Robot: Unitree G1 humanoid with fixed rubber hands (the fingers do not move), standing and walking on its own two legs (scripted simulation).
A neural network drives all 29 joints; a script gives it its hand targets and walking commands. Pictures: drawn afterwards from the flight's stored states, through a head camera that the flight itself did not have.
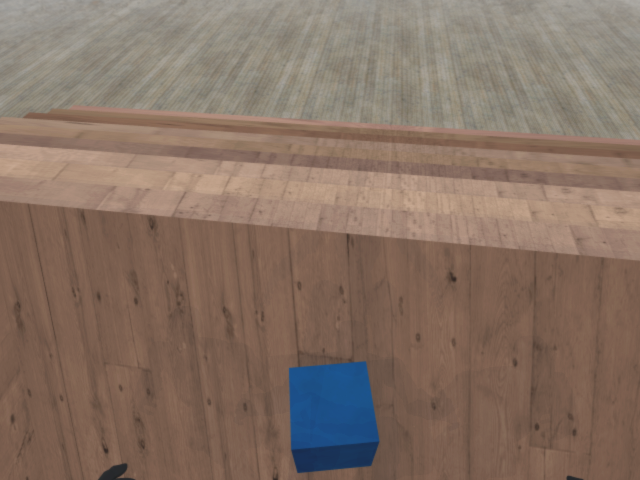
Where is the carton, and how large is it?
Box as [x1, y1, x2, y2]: [289, 361, 378, 472]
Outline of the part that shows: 365,361 289,368 291,450 297,472 365,466 371,464 378,443 378,436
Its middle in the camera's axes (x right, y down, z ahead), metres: +0.03 +0.50 +1.07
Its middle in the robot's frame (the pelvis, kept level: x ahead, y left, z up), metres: +0.40 +0.02 -0.66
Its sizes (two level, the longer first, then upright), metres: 0.210 0.200 0.250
